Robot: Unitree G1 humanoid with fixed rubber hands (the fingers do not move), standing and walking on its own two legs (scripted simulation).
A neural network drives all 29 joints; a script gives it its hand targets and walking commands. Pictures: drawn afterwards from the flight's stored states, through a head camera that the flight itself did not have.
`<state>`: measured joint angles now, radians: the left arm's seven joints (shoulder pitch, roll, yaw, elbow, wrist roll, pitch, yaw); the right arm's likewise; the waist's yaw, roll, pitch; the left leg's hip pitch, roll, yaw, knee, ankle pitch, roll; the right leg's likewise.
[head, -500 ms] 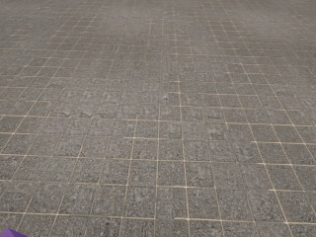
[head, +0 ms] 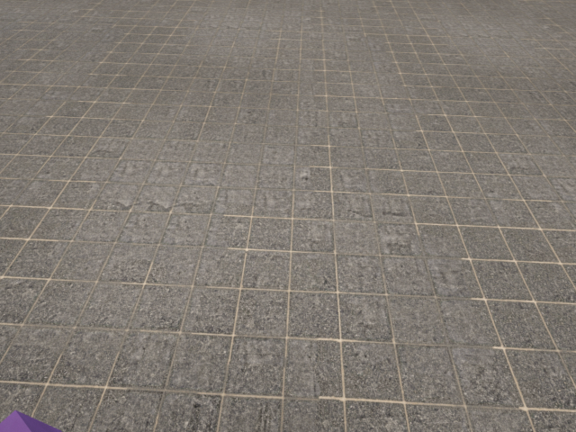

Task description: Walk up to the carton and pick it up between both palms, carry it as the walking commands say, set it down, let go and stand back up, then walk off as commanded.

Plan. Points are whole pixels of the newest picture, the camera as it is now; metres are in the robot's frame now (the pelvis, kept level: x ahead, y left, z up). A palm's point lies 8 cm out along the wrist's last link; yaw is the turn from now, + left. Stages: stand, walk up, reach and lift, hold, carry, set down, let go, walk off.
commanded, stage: walk off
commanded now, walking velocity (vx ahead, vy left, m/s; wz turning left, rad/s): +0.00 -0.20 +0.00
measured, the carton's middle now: out of the picture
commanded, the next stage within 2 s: none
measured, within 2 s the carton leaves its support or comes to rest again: neither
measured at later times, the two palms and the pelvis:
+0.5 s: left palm out of the picture +0.00 +0.16 -0.13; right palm out of the picture +0.02 -0.43 -0.15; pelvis -0.03 -0.13 -0.02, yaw +0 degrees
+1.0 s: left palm out of the picture -0.02 +0.04 -0.16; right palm out of the picture -0.07 -0.50 -0.11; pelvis -0.07 -0.23 +0.00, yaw +1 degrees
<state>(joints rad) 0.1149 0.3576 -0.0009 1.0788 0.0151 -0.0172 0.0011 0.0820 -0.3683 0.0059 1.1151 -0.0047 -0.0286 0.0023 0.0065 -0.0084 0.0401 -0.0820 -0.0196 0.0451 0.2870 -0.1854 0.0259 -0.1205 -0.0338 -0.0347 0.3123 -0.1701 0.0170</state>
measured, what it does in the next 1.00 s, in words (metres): steps to the right: right foot, then left foot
